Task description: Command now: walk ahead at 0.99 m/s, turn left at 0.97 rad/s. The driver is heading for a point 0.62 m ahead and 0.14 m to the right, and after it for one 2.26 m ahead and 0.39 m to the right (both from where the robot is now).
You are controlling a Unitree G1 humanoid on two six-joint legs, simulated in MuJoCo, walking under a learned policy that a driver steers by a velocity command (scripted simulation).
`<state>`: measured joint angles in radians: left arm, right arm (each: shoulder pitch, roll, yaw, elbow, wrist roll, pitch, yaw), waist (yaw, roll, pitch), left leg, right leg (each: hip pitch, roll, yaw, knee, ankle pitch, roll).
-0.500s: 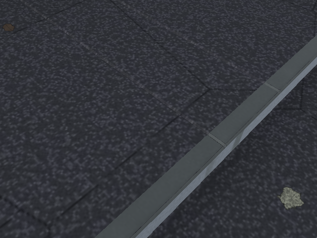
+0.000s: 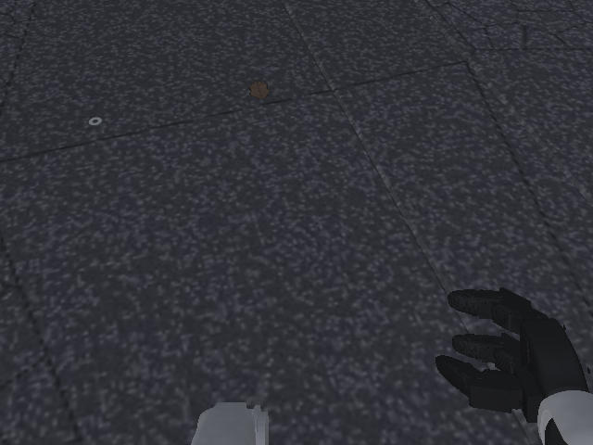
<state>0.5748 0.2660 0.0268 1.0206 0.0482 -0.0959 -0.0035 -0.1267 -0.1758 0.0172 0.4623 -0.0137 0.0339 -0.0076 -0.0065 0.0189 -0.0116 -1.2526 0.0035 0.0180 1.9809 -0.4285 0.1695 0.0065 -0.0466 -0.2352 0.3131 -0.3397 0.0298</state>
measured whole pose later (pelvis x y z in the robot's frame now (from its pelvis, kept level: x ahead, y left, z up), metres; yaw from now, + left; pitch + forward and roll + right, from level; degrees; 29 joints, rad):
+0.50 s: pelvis +0.50 +0.04 +0.13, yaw -1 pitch +2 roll +0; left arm 0.13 0.26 0.03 0.68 0.00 -0.04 -0.06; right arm 0.46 -0.28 -0.05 0.87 -0.01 -0.13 -0.03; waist -0.04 -0.03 0.00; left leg 0.23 -0.08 0.20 0.32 -0.30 0.03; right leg -0.66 0.06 -0.14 0.65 0.11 -0.11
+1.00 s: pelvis +0.99 +0.04 +0.13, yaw -27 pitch +3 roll +1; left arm 0.34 0.37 0.09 0.79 0.01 -0.05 -0.02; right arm 0.14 -0.28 -0.01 0.62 -0.06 -0.08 -0.02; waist 0.05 -0.04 0.00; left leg -0.42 0.05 0.01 0.62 -0.24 -0.05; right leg -0.33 0.09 0.09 1.27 -0.36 -0.11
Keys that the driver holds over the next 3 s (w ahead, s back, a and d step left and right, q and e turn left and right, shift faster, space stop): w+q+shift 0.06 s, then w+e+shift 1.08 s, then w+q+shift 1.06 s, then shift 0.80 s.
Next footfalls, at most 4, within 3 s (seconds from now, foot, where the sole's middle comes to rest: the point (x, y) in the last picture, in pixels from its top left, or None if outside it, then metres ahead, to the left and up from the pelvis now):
0.12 left None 0.26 0.07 -0.63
0.52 right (305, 329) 0.70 0.01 -0.63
0.90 left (254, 188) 1.14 0.14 -0.63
1.34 right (393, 135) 1.35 -0.27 -0.63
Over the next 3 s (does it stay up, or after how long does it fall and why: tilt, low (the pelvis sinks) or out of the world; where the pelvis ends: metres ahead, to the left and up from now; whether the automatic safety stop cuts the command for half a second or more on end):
stays up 2.38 -0.44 0.13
